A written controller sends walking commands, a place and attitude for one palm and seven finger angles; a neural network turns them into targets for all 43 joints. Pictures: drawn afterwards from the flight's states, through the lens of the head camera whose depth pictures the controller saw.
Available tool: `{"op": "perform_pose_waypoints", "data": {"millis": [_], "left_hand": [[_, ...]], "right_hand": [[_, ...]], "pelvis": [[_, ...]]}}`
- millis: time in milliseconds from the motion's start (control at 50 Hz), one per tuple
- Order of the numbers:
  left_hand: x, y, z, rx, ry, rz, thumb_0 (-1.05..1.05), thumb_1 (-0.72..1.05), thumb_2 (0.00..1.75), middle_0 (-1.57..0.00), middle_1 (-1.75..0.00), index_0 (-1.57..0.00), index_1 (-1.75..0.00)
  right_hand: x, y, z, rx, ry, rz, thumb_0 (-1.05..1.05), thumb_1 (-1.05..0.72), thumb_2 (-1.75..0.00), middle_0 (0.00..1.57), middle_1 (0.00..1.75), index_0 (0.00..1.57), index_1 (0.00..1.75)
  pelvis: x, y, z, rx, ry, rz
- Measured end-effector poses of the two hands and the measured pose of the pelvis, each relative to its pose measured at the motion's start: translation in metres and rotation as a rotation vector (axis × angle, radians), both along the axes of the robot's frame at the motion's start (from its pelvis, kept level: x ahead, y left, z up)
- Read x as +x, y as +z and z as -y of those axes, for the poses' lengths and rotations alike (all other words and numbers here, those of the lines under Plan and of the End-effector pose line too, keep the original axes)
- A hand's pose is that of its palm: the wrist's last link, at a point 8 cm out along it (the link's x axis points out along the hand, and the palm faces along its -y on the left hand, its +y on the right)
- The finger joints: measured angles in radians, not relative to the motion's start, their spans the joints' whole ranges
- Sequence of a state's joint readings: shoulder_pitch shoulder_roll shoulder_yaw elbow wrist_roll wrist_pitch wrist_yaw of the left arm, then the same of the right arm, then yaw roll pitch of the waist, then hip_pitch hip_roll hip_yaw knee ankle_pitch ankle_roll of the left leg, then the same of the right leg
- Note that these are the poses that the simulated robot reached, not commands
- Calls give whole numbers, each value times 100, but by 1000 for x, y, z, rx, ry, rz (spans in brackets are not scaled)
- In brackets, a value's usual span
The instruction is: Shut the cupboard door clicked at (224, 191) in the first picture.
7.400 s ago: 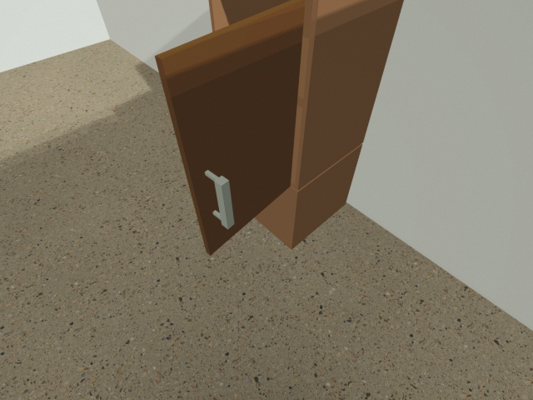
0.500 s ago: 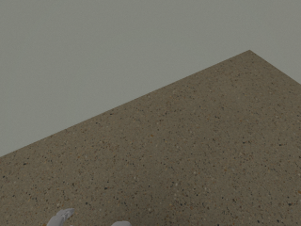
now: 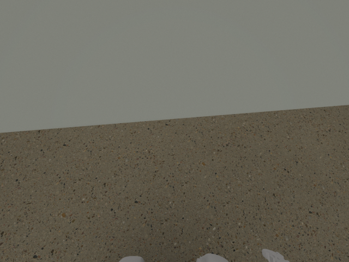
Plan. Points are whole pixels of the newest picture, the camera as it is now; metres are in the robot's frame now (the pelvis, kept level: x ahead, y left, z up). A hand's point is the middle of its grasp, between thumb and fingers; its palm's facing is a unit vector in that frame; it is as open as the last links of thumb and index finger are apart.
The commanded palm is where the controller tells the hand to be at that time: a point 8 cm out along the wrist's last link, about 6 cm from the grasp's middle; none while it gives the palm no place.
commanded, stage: walk to a spot facing it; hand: left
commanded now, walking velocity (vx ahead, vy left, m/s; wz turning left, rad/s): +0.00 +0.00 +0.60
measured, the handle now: out of the picture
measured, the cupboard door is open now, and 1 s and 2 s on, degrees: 95 95 95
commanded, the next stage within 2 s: none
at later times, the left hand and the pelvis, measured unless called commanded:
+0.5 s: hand out of the picture +0.04 +0.15 -0.14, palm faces +0.27 -0.93 -0.25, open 7.3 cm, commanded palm none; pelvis +0.01 -0.05 +0.01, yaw +18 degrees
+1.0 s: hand out of the picture +0.04 +0.22 -0.14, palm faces +0.53 -0.81 -0.24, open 7.4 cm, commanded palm none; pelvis +0.06 -0.03 +0.02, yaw +34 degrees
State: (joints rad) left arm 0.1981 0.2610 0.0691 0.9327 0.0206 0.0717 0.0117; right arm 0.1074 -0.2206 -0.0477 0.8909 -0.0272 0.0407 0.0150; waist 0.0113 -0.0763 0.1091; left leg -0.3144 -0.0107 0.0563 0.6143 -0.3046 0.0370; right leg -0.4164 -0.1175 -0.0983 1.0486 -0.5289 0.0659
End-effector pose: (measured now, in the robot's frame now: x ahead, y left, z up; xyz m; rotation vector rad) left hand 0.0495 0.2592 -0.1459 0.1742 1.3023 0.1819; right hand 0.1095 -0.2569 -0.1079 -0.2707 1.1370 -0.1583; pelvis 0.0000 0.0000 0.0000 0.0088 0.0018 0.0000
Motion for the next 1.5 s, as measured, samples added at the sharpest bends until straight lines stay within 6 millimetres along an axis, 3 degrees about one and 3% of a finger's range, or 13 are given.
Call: {"op": "perform_pose_waypoints", "data": {"millis": [140,300,500,660,740,860,1000,1100,1160,1240,1320,1400,1500], "left_hand": [[15,24,-6,40,38,84,1,91,90,-20,-30,-20,-30],[21,36,22,100,76,171,1,91,90,-20,-30,-20,-30],[-33,36,63,39,224,98,1,91,90,-20,-30,-21,-30],[-93,1,54,-20,394,28,1,91,90,-21,-30,-21,-30],[-112,-6,38,-13,455,-19,1,91,90,-20,-30,-21,-30],[-93,17,16,18,488,67,1,91,90,-20,-30,-20,-30],[-43,41,6,70,494,171,1,91,90,-20,-30,-20,-30],[-4,45,10,125,508,238,1,91,90,-20,-30,-20,-30],[-2,49,25,133,577,243,1,91,90,-20,-30,-21,-30],[-17,48,54,92,689,176,1,91,90,-20,-30,-21,-30],[-38,39,89,18,799,65,1,91,90,-20,-30,-21,-30],[-60,29,124,-67,913,-55,1,91,90,-20,-30,-20,-30],[-80,20,154,-177,1038,-198,1,91,90,-20,-30,-20,-30]], "right_hand": [[-6,-1,-2,20,46,-61,0,-90,-90,20,30,21,30],[-7,-30,27,68,76,-131,0,-90,-90,20,30,21,30],[39,-14,34,48,201,-158,0,-91,-90,19,30,20,30],[106,-8,-18,-1,393,-55,0,-91,-90,19,30,20,30],[122,-2,-43,-12,462,6,0,-91,-90,19,30,20,30],[116,5,-54,-5,507,-35,0,-91,-90,20,30,21,30],[112,-7,-42,24,512,-152,0,-90,-90,20,30,21,30],[137,-30,-24,28,517,-227,0,-90,-90,20,30,21,30],[167,-30,-28,12,572,-255,1,-90,-90,20,30,21,30],[225,-18,-55,11,656,-217,1,-91,-90,20,30,20,30],[283,-7,-103,18,752,-151,1,-91,-90,19,30,20,30],[332,-3,-171,30,872,-91,1,-91,-90,19,30,20,30],[374,-4,-282,71,1036,-7,1,-91,-90,19,30,20,30]], "pelvis": [[-1,11,8,-16,64,-13],[2,0,43,5,157,-27],[13,15,55,27,312,-8],[16,-2,34,3,421,-6],[17,-5,27,0,458,-6],[27,10,23,-20,516,-5],[58,16,27,-17,585,-12],[95,3,37,3,647,-19],[114,7,36,6,716,0],[139,17,26,19,783,-2],[162,21,12,22,846,-8],[180,18,-10,13,904,-6],[198,7,-51,4,959,-2]]}}
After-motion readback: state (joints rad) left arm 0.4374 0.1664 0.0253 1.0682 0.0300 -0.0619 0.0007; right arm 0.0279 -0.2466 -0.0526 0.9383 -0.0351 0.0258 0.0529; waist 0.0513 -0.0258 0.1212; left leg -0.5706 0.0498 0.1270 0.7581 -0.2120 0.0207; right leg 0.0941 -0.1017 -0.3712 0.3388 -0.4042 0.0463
